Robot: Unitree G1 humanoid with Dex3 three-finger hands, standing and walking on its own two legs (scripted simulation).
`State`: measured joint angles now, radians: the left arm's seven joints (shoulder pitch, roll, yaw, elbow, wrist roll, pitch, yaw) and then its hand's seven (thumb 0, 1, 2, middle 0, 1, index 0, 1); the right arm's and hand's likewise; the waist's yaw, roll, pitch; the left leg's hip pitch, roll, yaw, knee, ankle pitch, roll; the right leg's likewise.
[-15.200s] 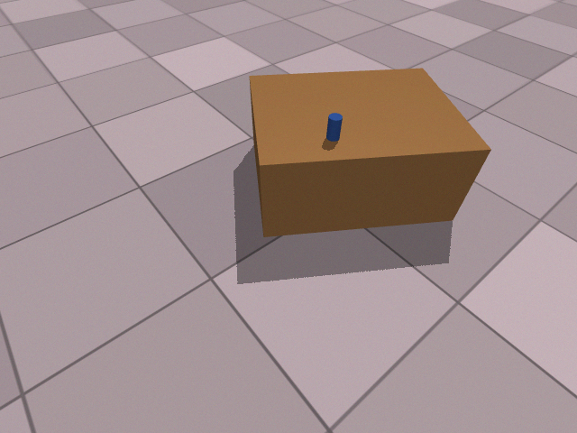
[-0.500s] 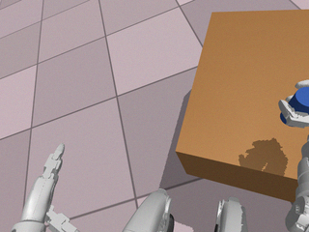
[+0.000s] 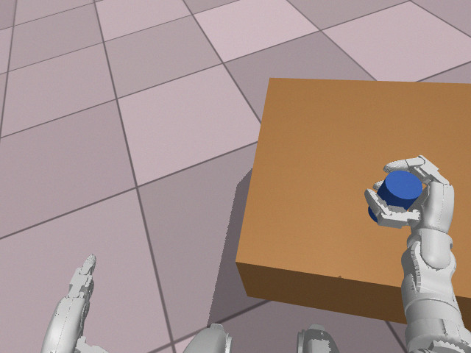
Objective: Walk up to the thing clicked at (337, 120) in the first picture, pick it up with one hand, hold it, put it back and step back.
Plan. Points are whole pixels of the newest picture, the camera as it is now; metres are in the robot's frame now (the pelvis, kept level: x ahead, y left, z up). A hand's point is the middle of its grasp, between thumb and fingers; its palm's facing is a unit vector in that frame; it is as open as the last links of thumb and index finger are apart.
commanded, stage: lift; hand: right
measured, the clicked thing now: (392, 199) +0.41 -0.21 +0.00
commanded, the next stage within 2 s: hold in 0.90 s
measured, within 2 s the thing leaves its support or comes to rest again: neither
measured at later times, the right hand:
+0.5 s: hand (388, 200) +0.37 -0.18 +0.06, palm faces +0.23 +0.97 +0.01, open 7.9 cm
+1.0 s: hand (394, 199) +0.35 -0.18 +0.09, palm faces +0.24 +0.97 +0.00, open 7.9 cm
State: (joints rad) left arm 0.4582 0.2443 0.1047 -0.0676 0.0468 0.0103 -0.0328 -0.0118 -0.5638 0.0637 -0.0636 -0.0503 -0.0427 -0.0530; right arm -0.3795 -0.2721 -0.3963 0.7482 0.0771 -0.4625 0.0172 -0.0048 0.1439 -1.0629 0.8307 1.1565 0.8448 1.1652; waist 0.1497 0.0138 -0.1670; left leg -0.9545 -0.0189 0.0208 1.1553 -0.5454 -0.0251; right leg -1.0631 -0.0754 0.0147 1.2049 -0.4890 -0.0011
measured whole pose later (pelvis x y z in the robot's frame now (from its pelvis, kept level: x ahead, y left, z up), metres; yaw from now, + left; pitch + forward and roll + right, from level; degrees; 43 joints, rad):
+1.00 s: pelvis +0.01 +0.01 +0.04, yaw -1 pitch +11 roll +1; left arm 0.41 0.20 0.09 0.13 0.01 0.05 0.01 -0.01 -0.55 0.05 -0.06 -0.05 -0.04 -0.05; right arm -0.16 -0.16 -0.23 0.46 0.10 -0.40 -0.05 0.00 0.16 -1.08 0.83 1.17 0.84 1.18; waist 0.06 0.01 -0.10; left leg -0.66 0.01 -0.01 0.96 -0.48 -0.02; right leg -0.74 -0.05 -0.03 0.96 -0.41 0.00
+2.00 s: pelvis +0.01 +0.01 +0.06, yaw -1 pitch +8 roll +0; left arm 0.35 0.20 0.10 0.24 0.00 0.03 0.03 -0.01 -0.54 0.05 -0.06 -0.06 -0.05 -0.06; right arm -0.14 -0.15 -0.21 0.46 0.12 -0.36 -0.04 0.00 0.16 -1.09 0.82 1.18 0.84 1.19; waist 0.05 0.00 -0.08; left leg -0.55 0.01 -0.01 0.86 -0.45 -0.02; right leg -0.62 -0.04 -0.03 0.85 -0.37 0.01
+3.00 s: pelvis +0.01 +0.01 +0.06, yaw -1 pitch +7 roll +0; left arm 0.33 0.21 0.10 0.27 0.00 0.02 0.04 -0.01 -0.53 0.04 -0.06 -0.07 -0.06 -0.05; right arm -0.15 -0.14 -0.19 0.48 0.12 -0.35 -0.06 0.00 0.16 -1.10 0.83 1.18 0.84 1.19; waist 0.05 0.01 -0.08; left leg -0.54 0.02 -0.01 0.85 -0.43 -0.02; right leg -0.61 -0.04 -0.03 0.84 -0.36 0.00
